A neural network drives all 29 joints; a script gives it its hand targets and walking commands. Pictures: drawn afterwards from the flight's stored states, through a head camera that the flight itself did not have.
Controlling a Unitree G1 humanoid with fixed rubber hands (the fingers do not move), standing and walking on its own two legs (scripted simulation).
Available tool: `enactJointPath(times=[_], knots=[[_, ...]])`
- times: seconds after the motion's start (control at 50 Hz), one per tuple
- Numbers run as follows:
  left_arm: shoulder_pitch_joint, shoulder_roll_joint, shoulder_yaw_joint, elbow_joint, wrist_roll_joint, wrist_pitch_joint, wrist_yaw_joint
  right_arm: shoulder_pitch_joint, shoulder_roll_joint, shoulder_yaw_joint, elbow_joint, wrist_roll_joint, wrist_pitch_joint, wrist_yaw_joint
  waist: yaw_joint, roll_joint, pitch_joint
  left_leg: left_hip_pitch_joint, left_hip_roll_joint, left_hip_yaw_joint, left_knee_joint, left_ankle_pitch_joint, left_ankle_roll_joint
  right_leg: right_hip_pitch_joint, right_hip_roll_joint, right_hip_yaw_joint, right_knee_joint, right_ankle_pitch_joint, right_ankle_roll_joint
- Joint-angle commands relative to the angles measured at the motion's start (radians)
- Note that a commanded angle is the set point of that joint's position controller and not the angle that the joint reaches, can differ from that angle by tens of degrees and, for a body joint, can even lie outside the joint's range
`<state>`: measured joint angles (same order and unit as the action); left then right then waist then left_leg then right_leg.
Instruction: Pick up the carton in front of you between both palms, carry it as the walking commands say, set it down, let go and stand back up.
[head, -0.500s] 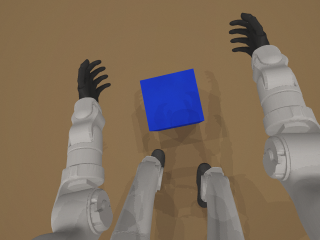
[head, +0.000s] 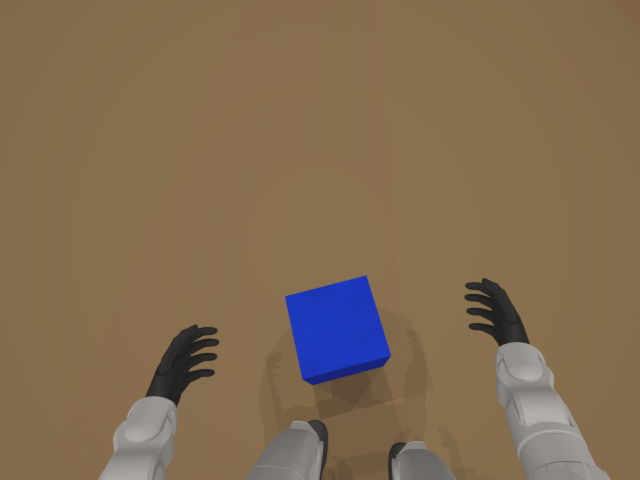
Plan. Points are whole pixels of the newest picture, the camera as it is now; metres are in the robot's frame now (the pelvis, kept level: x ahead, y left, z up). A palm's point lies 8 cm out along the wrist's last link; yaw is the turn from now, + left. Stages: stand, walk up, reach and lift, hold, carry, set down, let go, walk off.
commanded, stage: let go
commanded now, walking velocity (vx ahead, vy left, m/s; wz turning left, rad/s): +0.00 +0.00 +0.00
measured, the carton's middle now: (337, 333) +0.37 +0.06 -0.62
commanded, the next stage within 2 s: stand in 0.80 s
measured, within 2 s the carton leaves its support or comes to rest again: neither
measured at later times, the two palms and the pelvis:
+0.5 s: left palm (184, 398) +0.19 +0.20 -0.04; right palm (612, 438) +0.19 -0.26 -0.04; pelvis +0.03 -0.03 +0.03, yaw +1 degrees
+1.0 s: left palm (129, 430) +0.15 +0.27 -0.07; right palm out of the picture +0.14 -0.28 -0.05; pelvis +0.01 +0.00 +0.02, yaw +0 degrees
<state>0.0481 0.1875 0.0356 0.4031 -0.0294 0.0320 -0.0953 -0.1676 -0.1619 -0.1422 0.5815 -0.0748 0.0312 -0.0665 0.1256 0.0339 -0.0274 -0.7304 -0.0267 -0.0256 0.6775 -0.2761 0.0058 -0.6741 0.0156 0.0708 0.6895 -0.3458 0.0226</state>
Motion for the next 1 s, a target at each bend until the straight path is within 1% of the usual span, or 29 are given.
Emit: enactJointPath(times=[0.0, 0.08, 0.18, 0.24, 0.3, 0.38, 0.46, 0.48, 0.5, 0.52, 0.56, 0.68, 0.78, 0.8, 0.82, 0.84, 0.86, 0.88, 0.9, 0.94, 0.98], knots=[[0.067, 0.075, -0.008, -0.121, -0.013, -0.022, 0.013, 0.031, -0.082, -0.008, -0.092, 0.007, -0.038, 0.014, -0.029, -0.002, -0.362, 0.585, 0.008, -0.019, -0.064, 0.517, -0.06, 0.085, 0.057, -0.082, -0.13, 0.18, -0.017], [0.126, 0.089, -0.011, -0.123, -0.017, -0.026, 0.023, 0.146, -0.087, 0.007, -0.1, 0.013, -0.047, 0.028, -0.058, -0.022, -0.289, 0.64, 0.002, -0.021, -0.117, 0.567, -0.058, 0.217, 0.048, -0.071, -0.191, 0.283, -0.012], [0.155, 0.108, 0.008, -0.084, -0.003, -0.028, 0.029, 0.251, -0.09, 0.033, -0.126, 0.028, -0.044, 0.052, -0.095, -0.072, -0.202, 0.622, -0.015, -0.01, -0.187, 0.519, -0.045, 0.39, 0.029, -0.049, -0.244, 0.431, -0.002], [0.177, 0.117, 0.014, -0.066, 0.006, -0.021, 0.031, 0.314, -0.096, 0.049, -0.159, 0.044, -0.033, 0.073, -0.106, -0.083, -0.172, 0.623, -0.024, -0.001, -0.217, 0.491, -0.037, 0.47, 0.02, -0.036, -0.263, 0.507, 0.002], [0.19, 0.124, 0.023, -0.052, 0.017, -0.008, 0.034, 0.353, -0.101, 0.067, -0.192, 0.062, -0.016, 0.094, -0.106, -0.07, -0.13, 0.631, -0.031, 0.008, -0.24, 0.458, -0.032, 0.515, 0.013, -0.03, -0.286, 0.53, 0.005], [0.187, 0.131, 0.034, -0.044, 0.032, 0.019, 0.035, 0.366, -0.107, 0.085, -0.231, 0.08, 0.013, 0.117, -0.1, -0.048, -0.06, 0.643, -0.039, 0.02, -0.262, 0.386, -0.028, 0.534, 0.008, -0.03, -0.315, 0.493, 0.009], [0.168, 0.133, 0.041, -0.043, 0.045, 0.049, 0.031, 0.35, -0.116, 0.091, -0.254, 0.082, 0.043, 0.13, -0.097, -0.04, 0.006, 0.656, -0.043, 0.03, -0.274, 0.296, -0.025, 0.521, 0.004, -0.034, -0.336, 0.402, 0.01], [0.143, 0.16, 0.037, -0.107, 0.058, 0.098, 0.054, 0.384, -0.106, 0.098, -0.202, 0.106, 0.012, 0.111, -0.103, -0.039, -0.037, 0.649, -0.075, 0.037, -0.235, 0.269, -0.028, 0.545, -0.001, -0.033, -0.303, 0.461, 0.009], [0.15, 0.151, 0.027, -0.087, 0.056, 0.113, 0.063, 0.368, -0.115, 0.103, -0.212, 0.099, 0.01, 0.103, -0.108, -0.064, -0.019, 0.64, -0.07, 0.034, -0.232, 0.239, -0.025, 0.529, -0.003, -0.032, -0.297, 0.461, 0.012], [0.146, 0.148, 0.027, -0.092, 0.057, 0.123, 0.068, 0.36, -0.119, 0.106, -0.214, 0.096, 0.013, 0.1, -0.104, -0.066, -0.003, 0.628, -0.069, 0.037, -0.23, 0.218, -0.025, 0.521, -0.004, -0.032, -0.297, 0.437, 0.011], [0.135, 0.146, 0.025, -0.099, 0.056, 0.14, 0.072, 0.348, -0.127, 0.101, -0.211, 0.09, 0.022, 0.097, -0.108, -0.073, 0.024, 0.624, -0.067, 0.042, -0.231, 0.186, -0.024, 0.505, -0.003, -0.033, -0.304, 0.383, 0.009], [0.107, 0.139, 0.019, -0.127, 0.056, 0.182, 0.079, 0.353, -0.136, 0.084, -0.2, 0.07, 0.056, 0.096, -0.127, -0.067, 0.082, 0.647, -0.053, 0.042, -0.242, 0.14, -0.019, 0.479, 0.008, -0.051, -0.316, 0.255, -0.005], [0.094, 0.127, 0.007, -0.142, 0.052, 0.211, 0.079, 0.345, -0.142, 0.073, -0.217, 0.065, 0.078, 0.108, -0.128, -0.047, 0.092, 0.659, -0.041, 0.035, -0.252, 0.123, -0.019, 0.486, 0.019, -0.067, -0.314, 0.179, -0.018], [0.071, 0.237, 0.04, 0.003, 0.068, 0.114, 0.116, 0.356, -0.253, 0.045, -0.078, 0.022, 0.039, 0.067, -0.116, -0.188, 0.103, 0.506, 0.04, -0.028, -0.226, 0.09, -0.025, 0.394, -0.027, -0.025, -0.293, 0.041, 0.0], [0.105, 0.238, 0.044, 0.021, 0.074, 0.072, 0.125, 0.376, -0.272, 0.037, -0.067, 0.014, 0.018, 0.056, -0.133, -0.158, 0.084, 0.525, 0.053, -0.047, -0.236, 0.028, -0.016, 0.397, -0.037, 0.0, -0.296, -0.037, -0.005], [0.108, 0.228, 0.037, 0.036, 0.077, 0.046, 0.123, 0.368, -0.275, 0.039, -0.052, 0.011, 0.003, 0.054, -0.137, -0.098, 0.081, 0.497, 0.061, -0.062, -0.257, -0.058, -0.008, 0.389, -0.037, 0.011, -0.287, -0.086, -0.012], [0.105, 0.221, 0.038, 0.05, 0.08, 0.027, 0.118, 0.356, -0.277, 0.04, -0.039, 0.012, -0.009, 0.055, -0.135, -0.047, 0.079, 0.462, 0.069, -0.078, -0.282, -0.126, -0.001, 0.408, -0.035, 0.011, -0.273, -0.089, -0.017], [0.108, 0.214, 0.038, 0.067, 0.08, 0.013, 0.114, 0.341, -0.27, 0.042, -0.028, 0.016, -0.017, 0.055, -0.13, -0.012, 0.073, 0.433, 0.077, -0.092, -0.299, -0.165, 0.004, 0.427, -0.032, 0.006, -0.251, -0.065, -0.019], [0.112, 0.216, 0.037, 0.086, 0.08, 0.002, 0.107, 0.324, -0.271, 0.044, -0.018, 0.019, -0.022, 0.058, -0.123, 0.013, 0.053, 0.421, 0.084, -0.102, -0.308, -0.161, 0.009, 0.458, -0.031, 0.0, -0.234, -0.017, -0.019], [0.123, 0.227, 0.038, 0.121, 0.078, -0.014, 0.101, 0.308, -0.272, 0.046, -0.002, 0.025, -0.028, 0.061, -0.119, 0.009, 0.027, 0.427, 0.089, -0.106, -0.298, -0.093, 0.015, 0.486, -0.037, 0.004, -0.228, 0.053, -0.02], [0.123, 0.241, 0.037, 0.15, 0.077, -0.025, 0.103, 0.312, -0.278, 0.046, 0.018, 0.029, -0.032, 0.06, -0.125, 0.001, 0.005, 0.465, 0.089, -0.1, -0.269, 0.029, 0.016, 0.492, -0.047, 0.016, -0.235, 0.112, -0.021]])
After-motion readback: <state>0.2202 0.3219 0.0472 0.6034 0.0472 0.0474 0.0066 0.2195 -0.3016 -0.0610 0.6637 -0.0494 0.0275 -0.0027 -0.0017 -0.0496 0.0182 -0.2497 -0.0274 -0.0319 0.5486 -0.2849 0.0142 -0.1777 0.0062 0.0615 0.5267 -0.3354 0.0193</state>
